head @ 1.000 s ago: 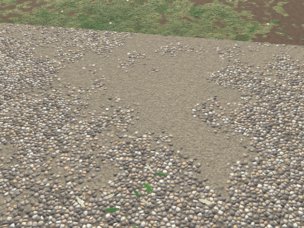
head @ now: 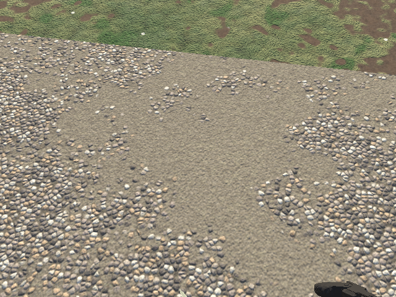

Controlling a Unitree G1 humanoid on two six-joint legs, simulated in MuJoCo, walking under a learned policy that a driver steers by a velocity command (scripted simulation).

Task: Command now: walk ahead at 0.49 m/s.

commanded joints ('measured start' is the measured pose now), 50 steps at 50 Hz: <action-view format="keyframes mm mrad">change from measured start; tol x16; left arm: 1 -61 191 38 -44 2 -2 9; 3 91 43 13 -64 -17 5 -9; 25 -630 94 23 -264 6 38 -44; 31 -34 311 104 -100 51 11 -10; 35 -269 120 62 -107 1 5 -28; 50 11 130 42 23 2 -14 -9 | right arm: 1 398 -165 -61 85 -4 -18 -31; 31 643 -24 -10 202 45 -53 -33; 50 -5 -57 -25 16 -1 -4 2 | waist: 1 -242 -91 -178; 3 -144 186 -330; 7 -58 -31 -3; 25 -135 62 37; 29 40 51 -140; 31 47 -246 -383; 35 -56 -34 -62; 50 -11 -79 33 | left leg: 1 501 -5 -51 -94 -14 70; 3 882 466 -797 -194 -191 289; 5 588 385 -657 -367 -391 238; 9 330 258 -379 -445 -62 141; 24 656 237 -200 -385 397 73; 28 672 249 -166 -143 764 49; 30 374 174 -105 320 399 14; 31 13 -20 -47 701 -375 -32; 32 -76 12 -179 774 -404 -14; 50 -96 112 -50 86 76 -75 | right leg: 1 -194 -255 29 516 1178 3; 2 -370 -181 -15 836 755 -5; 3 -741 -1 -15 1188 -146 21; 18 -839 -195 -69 581 419 81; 25 -847 -140 -90 385 327 40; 29 -346 -61 -106 238 275 -49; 31 176 -542 590 154 171 -257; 32 97 -497 637 84 132 -240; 37 -330 -325 194 -36 409 -115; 50 -182 -290 44 -77 598 -89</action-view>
